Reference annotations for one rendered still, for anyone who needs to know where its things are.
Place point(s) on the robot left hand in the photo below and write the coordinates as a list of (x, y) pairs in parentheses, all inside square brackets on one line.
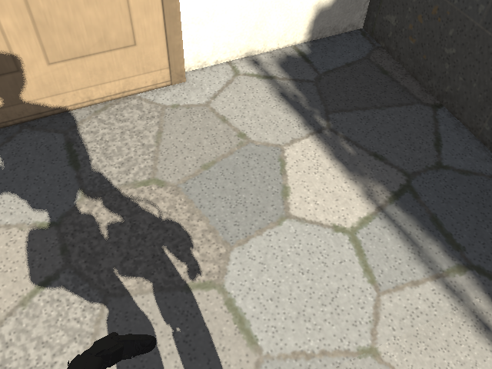
[(111, 349)]

